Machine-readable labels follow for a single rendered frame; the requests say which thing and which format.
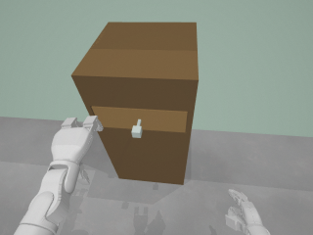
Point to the handle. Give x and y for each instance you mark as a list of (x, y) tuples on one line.
[(137, 130)]

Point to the right robot forearm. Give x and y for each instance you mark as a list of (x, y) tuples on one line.
[(256, 229)]

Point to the right robot hand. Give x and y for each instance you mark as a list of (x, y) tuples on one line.
[(248, 214)]

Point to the drawer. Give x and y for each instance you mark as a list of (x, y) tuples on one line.
[(157, 120)]

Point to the left robot hand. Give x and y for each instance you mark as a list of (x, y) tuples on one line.
[(73, 141)]

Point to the cabinet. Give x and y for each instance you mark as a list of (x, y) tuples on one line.
[(149, 66)]

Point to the left robot forearm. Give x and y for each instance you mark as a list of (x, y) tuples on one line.
[(51, 205)]

